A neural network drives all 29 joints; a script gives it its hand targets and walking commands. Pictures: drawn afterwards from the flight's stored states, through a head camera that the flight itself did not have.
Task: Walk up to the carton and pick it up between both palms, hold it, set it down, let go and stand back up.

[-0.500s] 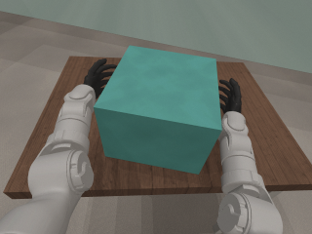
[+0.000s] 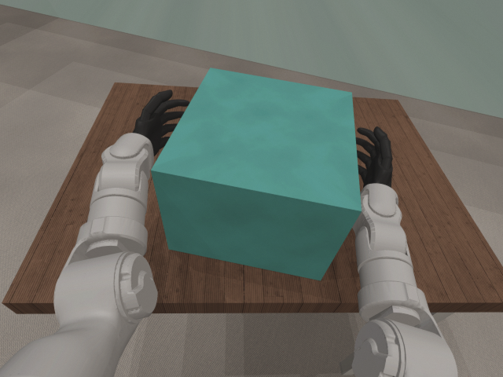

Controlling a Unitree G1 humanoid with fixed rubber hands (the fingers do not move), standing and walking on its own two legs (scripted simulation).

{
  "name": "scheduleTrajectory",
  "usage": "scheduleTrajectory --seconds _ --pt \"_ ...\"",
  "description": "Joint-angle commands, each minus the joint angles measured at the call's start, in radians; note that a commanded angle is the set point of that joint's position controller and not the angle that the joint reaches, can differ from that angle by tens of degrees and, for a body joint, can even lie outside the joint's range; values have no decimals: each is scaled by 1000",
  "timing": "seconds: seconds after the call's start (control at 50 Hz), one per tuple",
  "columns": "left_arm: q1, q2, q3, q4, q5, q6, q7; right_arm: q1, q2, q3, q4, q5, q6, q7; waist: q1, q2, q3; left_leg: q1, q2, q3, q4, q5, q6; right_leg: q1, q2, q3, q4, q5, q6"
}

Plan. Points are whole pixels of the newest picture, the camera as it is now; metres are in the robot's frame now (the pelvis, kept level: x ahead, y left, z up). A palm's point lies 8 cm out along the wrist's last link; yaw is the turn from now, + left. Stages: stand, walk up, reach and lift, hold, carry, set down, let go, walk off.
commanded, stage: reach and lift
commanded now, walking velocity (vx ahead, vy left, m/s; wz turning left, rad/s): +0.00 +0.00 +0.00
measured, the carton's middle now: (262, 168) +0.45 -0.02 +0.09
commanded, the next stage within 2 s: none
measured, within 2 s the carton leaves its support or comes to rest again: leaves its support in 0.32 s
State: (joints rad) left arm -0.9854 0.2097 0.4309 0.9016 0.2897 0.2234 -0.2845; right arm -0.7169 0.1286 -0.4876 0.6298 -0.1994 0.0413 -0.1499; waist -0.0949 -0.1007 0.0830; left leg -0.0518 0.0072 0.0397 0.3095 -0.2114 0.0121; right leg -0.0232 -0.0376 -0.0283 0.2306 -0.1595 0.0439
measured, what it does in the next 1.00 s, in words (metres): stands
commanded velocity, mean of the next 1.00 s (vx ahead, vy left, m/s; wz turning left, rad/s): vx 0.00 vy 0.00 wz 0.00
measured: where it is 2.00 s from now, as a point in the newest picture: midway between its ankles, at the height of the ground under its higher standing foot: outside the picture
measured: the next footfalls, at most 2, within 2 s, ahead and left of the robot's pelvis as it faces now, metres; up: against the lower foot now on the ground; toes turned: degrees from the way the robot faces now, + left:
none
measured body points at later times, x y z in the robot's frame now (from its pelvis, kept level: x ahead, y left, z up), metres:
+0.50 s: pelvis -0.01 -0.01 +0.00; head -0.02 +0.04 +0.45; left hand +0.43 +0.16 +0.17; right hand +0.38 -0.19 +0.15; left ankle -0.02 +0.10 -0.75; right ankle -0.02 -0.14 -0.75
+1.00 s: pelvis -0.02 -0.01 +0.00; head -0.04 +0.03 +0.45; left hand +0.41 +0.17 +0.19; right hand +0.38 -0.19 +0.17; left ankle -0.02 +0.10 -0.75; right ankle -0.02 -0.14 -0.75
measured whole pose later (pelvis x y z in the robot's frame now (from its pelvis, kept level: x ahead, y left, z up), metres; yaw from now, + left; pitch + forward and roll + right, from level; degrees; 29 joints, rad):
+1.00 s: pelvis -0.02 -0.01 +0.00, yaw +2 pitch -6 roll -1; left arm -0.88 0.16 0.31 0.65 0.24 0.39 -0.16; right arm -0.72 -0.04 -0.28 0.75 0.03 0.03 -0.15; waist -0.07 -0.10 0.05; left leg -0.04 0.02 0.03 0.32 -0.18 0.00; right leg 0.01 -0.03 -0.08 0.22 -0.13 0.02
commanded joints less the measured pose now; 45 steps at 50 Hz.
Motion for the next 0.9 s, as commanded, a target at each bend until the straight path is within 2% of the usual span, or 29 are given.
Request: scheduleTrajectory --seconds 0.0,0.02,0.04,0.06,0.08,0.1,0.12,0.14,0.2,0.3,0.32,0.34,0.36,0.42,0.44,0.48,0.52,0.54,0.58,0.6,0.68,0.72,0.76,0.8,0.82,0.84,0.86,0.88 --pt "-458 -423 -209 -73 -12 -23 -52 -536 360 353 -32 0 -35 95 -14 160 -390 119 -40 79 22 517 -89 155 80 -87 44 347 19" --pt "-444 -425 -210 -79 -13 -20 -50 -533 362 370 -38 9 -38 94 -1 155 -391 124 -37 76 27 548 -92 162 81 -86 47 354 19" --pt "-446 -432 -223 -104 -20 -19 -47 -535 362 381 -48 16 -43 94 -2 155 -407 130 -37 77 31 561 -94 160 83 -87 48 361 20" --pt "-452 -441 -233 -122 -23 -20 -43 -533 367 393 -47 23 -50 93 -4 160 -428 141 -35 77 36 584 -98 159 83 -89 49 372 19" --pt "-455 -457 -263 -150 -32 -19 -36 -536 361 396 -46 30 -62 91 -20 178 -456 168 -29 70 47 631 -109 140 89 -97 52 389 15" --pt "-431 -453 -251 -152 -29 -15 -31 -537 360 424 -45 46 -66 94 8 176 -448 180 -28 72 58 670 -109 141 88 -93 48 382 11" --pt "-455 -467 -281 -181 -39 -15 -27 -548 349 413 -50 45 -79 90 -24 174 -481 194 -28 71 63 667 -111 129 93 -100 41 394 7" --pt "-457 -470 -282 -194 -42 -21 -22 -558 354 433 -57 53 -90 90 -9 168 -489 184 -29 72 65 676 -109 139 92 -98 44 406 6" --pt "-523 -506 -333 -257 -63 -48 -3 -630 356 454 -90 55 -150 86 -15 183 -581 177 -25 72 77 716 -121 168 87 -99 59 458 2" --pt "-574 -520 -362 -265 -67 -106 17 -666 379 487 -40 58 -215 71 -21 171 -593 153 -27 76 67 679 -107 228 76 -92 55 490 3" --pt "-567 -526 -370 -268 -63 -105 22 -673 367 484 -28 66 -221 71 -14 189 -585 154 -24 73 62 675 -111 219 77 -95 56 475 -2" --pt "-563 -531 -367 -238 -58 -102 22 -691 357 476 -20 64 -226 67 -20 174 -561 147 -25 75 55 643 -104 216 77 -95 46 450 -2" --pt "-557 -528 -356 -231 -49 -102 23 -689 353 481 -6 71 -225 68 -3 177 -537 130 -28 76 43 609 -100 219 74 -92 41 419 -7" --pt "-544 -531 -343 -196 -42 -75 18 -720 326 460 6 84 -220 67 -3 151 -468 97 -29 78 9 493 -85 221 69 -96 27 355 -5" --pt "-535 -536 -340 -165 -39 -62 17 -746 308 448 6 86 -220 68 1 161 -444 91 -29 79 5 459 -84 209 66 -99 21 317 -10" --pt "-569 -537 -325 -158 -43 -61 16 -793 311 446 -19 81 -226 71 15 124 -466 61 -37 92 -13 371 -66 210 60 -99 13 268 -8" --pt "-598 -556 -339 -172 -53 -66 26 -831 314 449 -37 85 -236 77 19 126 -517 73 -33 90 -11 359 -67 189 63 -102 18 254 -10" --pt "-598 -563 -343 -168 -60 -62 31 -855 318 454 -54 88 -236 80 32 127 -528 78 -33 90 -8 346 -64 179 63 -101 16 235 -12" --pt "-566 -556 -335 -159 -54 -40 34 -828 312 466 -28 104 -207 82 31 124 -492 79 -34 88 -14 324 -55 177 61 -95 10 215 -15" --pt "-537 -553 -325 -147 -56 -22 32 -835 310 483 -50 113 -194 85 46 103 -491 72 -36 88 -17 313 -45 187 61 -90 9 216 -12" --pt "-559 -554 -332 -174 -76 19 31 -853 302 481 -59 132 -153 93 33 80 -500 71 -39 84 -31 258 -36 167 62 -88 5 179 -9" --pt "-555 -564 -349 -213 -84 36 35 -851 297 486 -72 146 -140 94 26 89 -511 95 -41 79 -21 289 -41 157 68 -89 6 198 -9" --pt "-554 -573 -360 -244 -88 48 43 -863 294 508 -93 167 -130 99 35 101 -520 115 -40 76 -8 334 -48 153 74 -90 8 204 -13" --pt "-529 -586 -389 -271 -98 72 43 -851 283 514 -108 184 -116 98 11 106 -521 156 -39 65 10 389 -59 142 81 -94 4 224 -12" --pt "-537 -588 -384 -283 -97 77 45 -867 272 522 -112 194 -110 102 25 114 -522 153 -38 64 9 389 -60 135 82 -96 3 207 -17" --pt "-528 -592 -391 -307 -96 86 48 -855 275 534 -111 205 -102 103 23 118 -519 164 -38 62 13 403 -62 137 85 -94 5 210 -18" --pt "-503 -593 -398 -308 -95 101 47 -852 267 539 -117 217 -96 103 18 118 -509 170 -38 57 19 420 -63 140 85 -94 4 223 -18" --pt "-519 -595 -416 -360 -108 102 48 -834 268 546 -120 227 -90 102 3 119 -526 187 -37 53 25 451 -71 137 88 -96 9 238 -15"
